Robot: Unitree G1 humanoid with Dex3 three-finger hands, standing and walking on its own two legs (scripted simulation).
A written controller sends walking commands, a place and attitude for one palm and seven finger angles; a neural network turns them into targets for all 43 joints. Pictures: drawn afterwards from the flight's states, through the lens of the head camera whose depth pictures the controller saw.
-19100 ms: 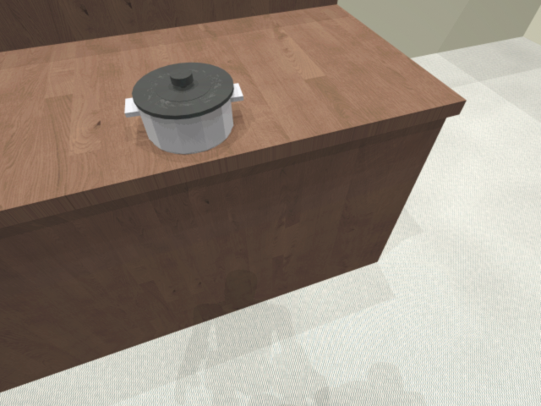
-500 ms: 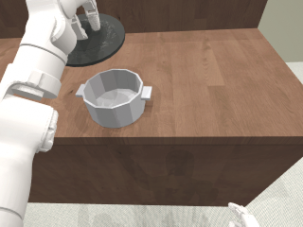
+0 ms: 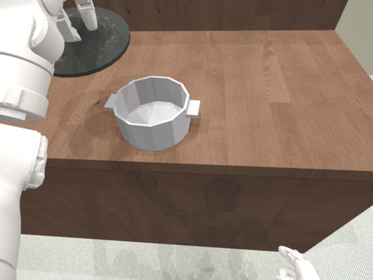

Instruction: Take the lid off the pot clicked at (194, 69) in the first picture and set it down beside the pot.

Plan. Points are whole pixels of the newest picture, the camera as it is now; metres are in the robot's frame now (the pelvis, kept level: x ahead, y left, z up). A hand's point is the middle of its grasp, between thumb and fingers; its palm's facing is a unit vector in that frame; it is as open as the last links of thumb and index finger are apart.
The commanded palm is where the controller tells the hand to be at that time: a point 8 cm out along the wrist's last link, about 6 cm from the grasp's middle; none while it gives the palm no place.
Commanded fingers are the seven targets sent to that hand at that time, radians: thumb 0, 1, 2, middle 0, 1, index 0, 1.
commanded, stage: move the lid sideways beside the pot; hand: left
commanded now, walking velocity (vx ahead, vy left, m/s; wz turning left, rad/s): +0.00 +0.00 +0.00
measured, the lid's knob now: (73, 27) +0.49 +0.22 +0.30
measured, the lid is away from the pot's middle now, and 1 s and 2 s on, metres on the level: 0.12 0.22 0.24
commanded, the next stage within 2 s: lower the lid onto the table in 1.24 s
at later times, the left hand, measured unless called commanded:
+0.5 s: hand (33, 26) +0.45 +0.26 +0.32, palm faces -0.08 -0.05 -1.00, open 6.3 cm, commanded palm +0.44 +0.26 +0.38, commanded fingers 0.00 0.68 0.97 -0.89 -1.03 -1.00 -1.02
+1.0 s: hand (8, 29) +0.45 +0.31 +0.32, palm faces -0.11 -0.08 -0.99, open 6.2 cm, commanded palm +0.44 +0.31 +0.38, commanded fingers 0.00 0.68 0.97 -0.89 -1.03 -1.00 -1.02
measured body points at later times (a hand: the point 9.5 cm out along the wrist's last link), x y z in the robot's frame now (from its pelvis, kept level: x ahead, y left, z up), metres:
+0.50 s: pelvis -0.01 +0.01 +0.00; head +0.02 -0.01 +0.45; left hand +0.45 +0.26 +0.37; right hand +0.11 -0.25 -0.12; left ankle +0.05 +0.08 -0.74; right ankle -0.04 -0.13 -0.74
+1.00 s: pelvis +0.00 +0.00 +0.00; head +0.04 -0.01 +0.45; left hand +0.45 +0.31 +0.37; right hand +0.11 -0.26 -0.13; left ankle +0.05 +0.08 -0.74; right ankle -0.04 -0.13 -0.74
